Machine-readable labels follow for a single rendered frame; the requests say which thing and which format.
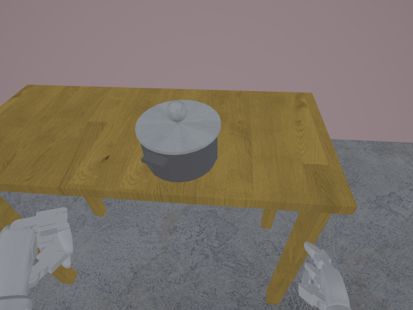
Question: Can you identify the knob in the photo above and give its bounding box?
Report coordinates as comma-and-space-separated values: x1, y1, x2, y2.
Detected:
166, 100, 188, 122

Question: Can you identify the robot left forearm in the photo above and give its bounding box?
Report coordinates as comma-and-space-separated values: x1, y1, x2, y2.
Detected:
0, 295, 33, 310

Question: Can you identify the robot left hand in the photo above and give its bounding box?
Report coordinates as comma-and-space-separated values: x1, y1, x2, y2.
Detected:
0, 207, 73, 297

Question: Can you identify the pot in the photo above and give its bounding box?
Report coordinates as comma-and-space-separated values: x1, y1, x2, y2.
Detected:
141, 138, 217, 182

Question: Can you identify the robot right hand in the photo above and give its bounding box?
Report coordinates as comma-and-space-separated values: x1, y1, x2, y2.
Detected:
298, 242, 350, 310

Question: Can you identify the lid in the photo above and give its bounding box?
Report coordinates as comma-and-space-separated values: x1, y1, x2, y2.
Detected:
135, 100, 221, 155

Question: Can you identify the table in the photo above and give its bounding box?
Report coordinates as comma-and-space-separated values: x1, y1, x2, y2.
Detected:
0, 85, 357, 305

